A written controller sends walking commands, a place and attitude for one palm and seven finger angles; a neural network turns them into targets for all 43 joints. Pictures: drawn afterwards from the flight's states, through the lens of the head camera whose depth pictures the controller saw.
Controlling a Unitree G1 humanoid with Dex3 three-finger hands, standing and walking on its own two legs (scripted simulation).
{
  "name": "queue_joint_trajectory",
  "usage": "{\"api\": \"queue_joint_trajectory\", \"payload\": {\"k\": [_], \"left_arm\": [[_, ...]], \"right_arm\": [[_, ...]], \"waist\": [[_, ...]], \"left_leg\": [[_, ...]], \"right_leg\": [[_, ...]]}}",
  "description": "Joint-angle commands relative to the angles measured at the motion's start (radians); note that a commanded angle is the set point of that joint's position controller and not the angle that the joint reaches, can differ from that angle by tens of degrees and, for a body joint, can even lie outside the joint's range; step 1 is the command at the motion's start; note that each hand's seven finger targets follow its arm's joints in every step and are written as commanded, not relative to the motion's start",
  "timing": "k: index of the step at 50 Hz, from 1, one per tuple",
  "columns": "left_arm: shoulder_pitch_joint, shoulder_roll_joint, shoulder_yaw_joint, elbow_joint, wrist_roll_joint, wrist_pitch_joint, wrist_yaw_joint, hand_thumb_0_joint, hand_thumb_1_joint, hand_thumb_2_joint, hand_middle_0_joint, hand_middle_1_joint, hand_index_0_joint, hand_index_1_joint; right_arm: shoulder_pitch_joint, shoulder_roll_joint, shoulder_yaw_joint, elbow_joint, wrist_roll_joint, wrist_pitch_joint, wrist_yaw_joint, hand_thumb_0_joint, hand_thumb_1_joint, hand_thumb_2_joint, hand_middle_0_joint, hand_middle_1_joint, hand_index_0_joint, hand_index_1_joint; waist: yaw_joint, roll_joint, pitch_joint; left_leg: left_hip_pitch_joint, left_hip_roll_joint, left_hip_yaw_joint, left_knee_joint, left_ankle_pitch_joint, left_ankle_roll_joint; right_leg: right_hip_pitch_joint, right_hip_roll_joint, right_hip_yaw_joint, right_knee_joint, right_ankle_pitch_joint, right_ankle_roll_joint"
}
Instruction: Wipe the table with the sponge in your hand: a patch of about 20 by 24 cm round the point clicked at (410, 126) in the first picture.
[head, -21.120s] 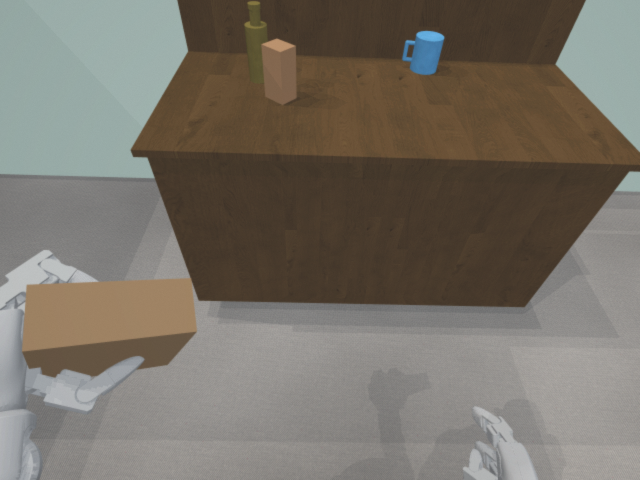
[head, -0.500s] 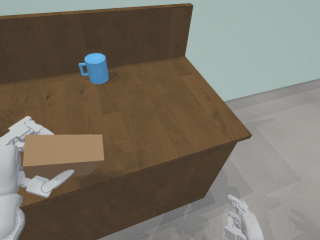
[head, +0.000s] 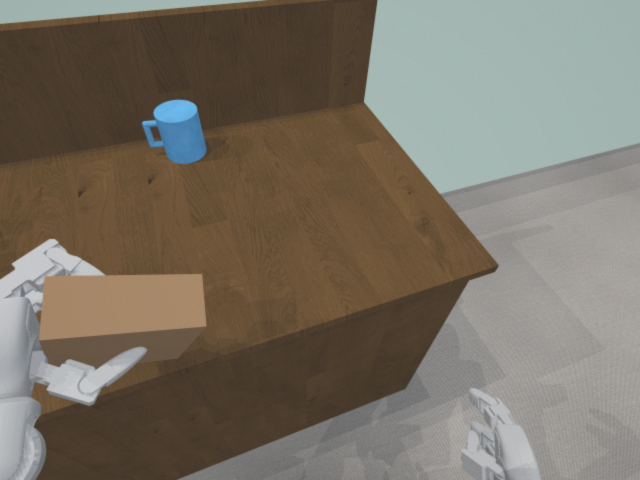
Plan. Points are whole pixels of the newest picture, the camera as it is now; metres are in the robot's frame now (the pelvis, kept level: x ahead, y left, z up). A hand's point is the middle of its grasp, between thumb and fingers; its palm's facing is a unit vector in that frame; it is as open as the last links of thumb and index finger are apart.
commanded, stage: look again from close up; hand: left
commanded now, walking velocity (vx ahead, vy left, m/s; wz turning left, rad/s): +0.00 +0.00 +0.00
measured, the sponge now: (146, 323) +0.23 +0.20 +0.12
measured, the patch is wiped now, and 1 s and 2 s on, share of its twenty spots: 0.00 0.00 0.00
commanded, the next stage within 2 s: turn the palm down, sponge in hand in 0.18 s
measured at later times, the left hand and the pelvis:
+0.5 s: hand (63, 305) +0.22 +0.26 +0.17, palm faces +0.35 -0.81 -0.47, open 9.5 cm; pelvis -0.02 +0.01 -0.01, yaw -1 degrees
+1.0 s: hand (103, 347) +0.20 +0.22 +0.14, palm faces +0.22 -0.57 -0.79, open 9.5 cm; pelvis -0.04 -0.04 -0.02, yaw +0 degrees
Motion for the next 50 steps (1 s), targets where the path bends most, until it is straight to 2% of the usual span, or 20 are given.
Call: {"api": "queue_joint_trajectory", "payload": {"k": [1, 13, 14, 15, 16, 17, 19, 21, 23, 24, 26, 28, 29, 32, 36, 42, 44, 47, 49, 50], "left_arm": [[-0.076, 0.201, 0.138, -0.276, -0.014, -0.081, 0.029, 0.0, 0.1, 1.3, -1.2, -1.6, -1.2, -1.6], [-0.052, 0.177, 0.121, -0.23, -0.017, -0.068, 0.021, 0.0, 0.1, 1.3, -1.2, -1.6, -1.2, -1.6], [-0.972, 1.026, 0.367, -0.649, 0.007, -0.233, 0.038, 0.0, 0.1, 1.3, -1.2, -1.6, -1.2, -1.6], [-0.641, 0.493, 0.342, -0.031, 0.153, -0.01, -0.013, 0.0, 0.1, 1.3, -1.2, -1.6, -1.2, -1.6], [-0.489, 0.351, 0.154, -0.009, 0.108, 0.031, -0.031, 0.0, 0.1, 1.3, -1.2, -1.6, -1.2, -1.6], [-0.378, 0.334, 0.19, -0.07, 0.102, 0.057, -0.035, 0.0, 0.1, 1.3, -1.2, -1.6, -1.2, -1.6], [-0.193, 0.136, 0.071, -0.052, -0.021, 0.161, -0.089, 0.0, 0.1, 1.3, -1.2, -1.6, -1.2, -1.6], [-0.15, 0.176, 0.054, -0.111, -0.036, 0.219, -0.121, 0.0, 0.1, 1.3, -1.2, -1.6, -1.2, -1.6], [-0.152, 0.226, 0.032, -0.132, 0.05, 0.251, -0.116, 0.0, 0.1, 1.3, -1.2, -1.6, -1.2, -1.6], [-0.163, 0.307, 0.083, -0.166, 0.1, 0.252, -0.093, 0.0, 0.1, 1.3, -1.2, -1.6, -1.2, -1.6], [-0.196, 0.327, 0.093, -0.203, 0.175, 0.224, -0.051, 0.0, 0.1, 1.3, -1.2, -1.6, -1.2, -1.6], [-0.251, 0.349, 0.139, -0.257, 0.192, 0.164, 0.01, 0.0, 0.1, 1.3, -1.2, -1.6, -1.2, -1.6], [-0.314, 0.426, 0.204, -0.309, 0.191, 0.135, 0.042, 0.0, 0.1, 1.3, -1.2, -1.6, -1.2, -1.6], [-0.403, 0.364, 0.167, -0.191, 0.197, 0.085, 0.094, 0.0, 0.1, 1.3, -1.2, -1.6, -1.2, -1.6], [-0.476, 0.4, 0.105, -0.046, 0.248, 0.162, 0.072, 0.0, 0.1, 1.3, -1.2, -1.6, -1.2, -1.6], [-0.492, 0.396, -0.04, 0.002, 0.286, 0.336, -0.085, 0.0, 0.1, 1.3, -1.2, -1.6, -1.2, -1.6], [-0.482, 0.471, 0.034, -0.004, 0.312, 0.321, -0.099, 0.0, 0.1, 1.3, -1.2, -1.6, -1.2, -1.6], [-0.413, 0.475, 0.096, -0.077, 0.321, 0.244, -0.074, 0.0, 0.1, 1.3, -1.2, -1.6, -1.2, -1.6], [-0.35, 0.55, 0.191, -0.075, 0.327, 0.212, -0.042, 0.0, 0.1, 1.3, -1.2, -1.6, -1.2, -1.6], [-0.367, 0.497, 0.153, -0.108, 0.326, 0.203, -0.028, 0.0, 0.1, 1.3, -1.2, -1.6, -1.2, -1.6]], "right_arm": [[-0.104, -0.113, -0.053, -0.166, 0.007, -0.057, -0.01, 0.0, -0.9, -0.9, 0.2, 0.3, 0.2, 0.3], [-0.091, -0.118, -0.055, -0.163, 0.009, -0.047, -0.01, 0.0, -0.9, -0.9, 0.2, 0.3, 0.2, 0.3], [0.117, -0.194, 0.151, -0.313, 0.096, -0.01, -0.096, 0.0, -0.9, -0.9, 0.2, 0.3, 0.2, 0.3], [-0.076, -0.105, -0.056, -0.103, -0.07, -0.063, -0.067, 0.0, -0.9, -0.9, 0.2, 0.3, 0.2, 0.3], [-0.048, -0.151, -0.039, -0.109, -0.069, -0.081, 0.0, 0.0, -0.9, -0.9, 0.2, 0.3, 0.2, 0.3], [-0.017, -0.193, -0.062, -0.093, -0.057, -0.064, 0.008, 0.0, -0.9, -0.9, 0.2, 0.3, 0.2, 0.3], [-0.111, -0.164, -0.045, -0.114, -0.009, -0.078, 0.013, 0.0, -0.9, -0.9, 0.2, 0.3, 0.2, 0.3], [-0.138, -0.176, -0.035, -0.104, 0.003, -0.075, 0.016, 0.0, -0.9, -0.9, 0.2, 0.3, 0.2, 0.3], [-0.17, -0.173, -0.022, -0.13, 0.004, -0.06, 0.014, 0.0, -0.9, -0.9, 0.2, 0.3, 0.2, 0.3], [-0.184, -0.172, -0.016, -0.144, 0.012, -0.048, 0.012, 0.0, -0.9, -0.9, 0.2, 0.3, 0.2, 0.3], [-0.206, -0.156, -0.01, -0.163, -0.013, -0.03, 0.003, 0.0, -0.9, -0.9, 0.2, 0.3, 0.2, 0.3], [-0.217, -0.143, -0.015, -0.155, -0.026, -0.03, -0.011, 0.0, -0.9, -0.9, 0.2, 0.3, 0.2, 0.3], [-0.215, -0.145, -0.015, -0.148, -0.025, -0.033, -0.022, 0.0, -0.9, -0.9, 0.2, 0.3, 0.2, 0.3], [-0.202, -0.125, -0.017, -0.094, -0.03, -0.042, -0.037, 0.0, -0.9, -0.9, 0.2, 0.3, 0.2, 0.3], [-0.208, -0.133, -0.012, -0.071, -0.022, -0.025, -0.058, 0.0, -0.9, -0.9, 0.2, 0.3, 0.2, 0.3], [-0.254, -0.144, 0.002, -0.122, 0.016, -0.006, -0.103, 0.0, -0.9, -0.9, 0.2, 0.3, 0.2, 0.3], [-0.251, -0.15, -0.002, -0.126, 0.015, -0.01, -0.106, 0.0, -0.9, -0.9, 0.2, 0.3, 0.2, 0.3], [-0.241, -0.135, -0.01, -0.145, 0.001, -0.02, -0.101, 0.0, -0.9, -0.9, 0.2, 0.3, 0.2, 0.3], [-0.239, -0.137, -0.021, -0.132, -0.001, -0.02, -0.096, 0.0, -0.9, -0.9, 0.2, 0.3, 0.2, 0.3], [-0.24, -0.124, -0.016, -0.147, -0.001, -0.019, -0.091, 0.0, -0.9, -0.9, 0.2, 0.3, 0.2, 0.3]], "waist": [[-0.003, 0.05, -0.173], [-0.009, 0.028, -0.153], [-0.067, 0.322, -0.108], [0.042, 0.213, -0.273], [-0.049, 0.121, -0.193], [-0.007, 0.14, -0.345], [0.049, 0.144, -0.363], [0.068, 0.122, -0.258], [0.051, 0.057, -0.137], [0.052, 0.063, -0.114], [0.028, 0.018, -0.078], [0.022, -0.004, -0.111], [0.031, 0.042, -0.134], [0.008, 0.069, -0.14], [0.005, 0.167, -0.134], [0.019, 0.067, -0.084], [0.036, 0.009, -0.098], [0.064, -0.046, -0.145], [0.091, -0.003, -0.148], [0.087, 0.02, -0.166]], "left_leg": [[0.075, 0.078, -0.087, -0.05, 0.171, 0.0], [0.053, 0.086, -0.094, -0.074, 0.112, -0.004], [-0.1, 0.048, -0.084, -0.085, 0.125, 0.034], [0.18, 0.043, 0.019, 0.03, 0.381, -0.013], [0.167, 0.03, -0.017, 0.029, 0.515, -0.043], [0.277, 0.057, -0.014, 0.055, 0.61, -0.046], [0.292, 0.056, -0.023, 0.048, 0.508, -0.055], [0.176, 0.041, -0.017, 0.013, 0.295, -0.047], [0.055, 0.029, -0.02, -0.029, 0.098, -0.027], [0.031, 0.027, -0.011, -0.039, 0.054, -0.019], [-0.006, 0.025, -0.023, -0.051, -0.026, -0.011], [-0.01, 0.024, -0.038, -0.044, -0.116, -0.009], [-0.002, 0.021, -0.041, -0.045, -0.162, -0.007], [-0.012, 0.012, -0.043, -0.021, -0.246, -0.012], [-0.02, -0.006, -0.016, -0.005, -0.267, -0.008], [-0.025, -0.02, 0.013, 0.01, -0.222, 0.003], [-0.022, -0.016, 0.015, 0.03, -0.176, 0.002], [-0.02, -0.008, 0.004, 0.053, -0.109, 0.004], [-0.033, -0.006, 0.007, 0.077, -0.095, -0.006], [-0.042, -0.009, 0.009, 0.085, -0.08, -0.008]], "right_leg": [[0.035, -0.102, 0.098, -0.052, 0.188, -0.009], [0.021, -0.097, 0.089, -0.063, 0.144, -0.005], [0.101, -0.002, 0.042, 0.014, 0.032, 0.064], [-0.001, -0.017, -0.024, 0.096, 0.135, -0.031], [-0.106, 0.014, -0.08, 0.066, 0.176, -0.022], [-0.111, 0.018, -0.066, 0.098, 0.195, -0.013], [-0.111, 0.013, -0.065, 0.114, 0.101, -0.013], [-0.082, -0.009, -0.087, 0.093, 0.138, -0.012], [-0.096, -0.007, -0.084, 0.091, 0.072, -0.008], [-0.099, -0.002, -0.072, 0.085, 0.044, -0.011], [-0.127, -0.003, -0.065, 0.092, -0.032, -0.006], [-0.15, 0.0, -0.058, 0.102, -0.098, 0.001], [-0.156, 0.002, -0.045, 0.098, -0.126, 0.0], [-0.18, -0.005, -0.027, 0.089, -0.181, 0.003], [-0.168, -0.028, 0.011, 0.053, -0.205, 0.001], [-0.153, -0.051, 0.066, -0.024, -0.346, 0.009], [-0.148, -0.05, 0.084, -0.03, -0.366, 0.007], [-0.131, -0.054, 0.084, -0.01, -0.314, 0.008], [-0.129, -0.065, 0.127, -0.025, -0.327, 0.004], [-0.11, -0.077, 0.132, -0.009, -0.305, 0.002]]}}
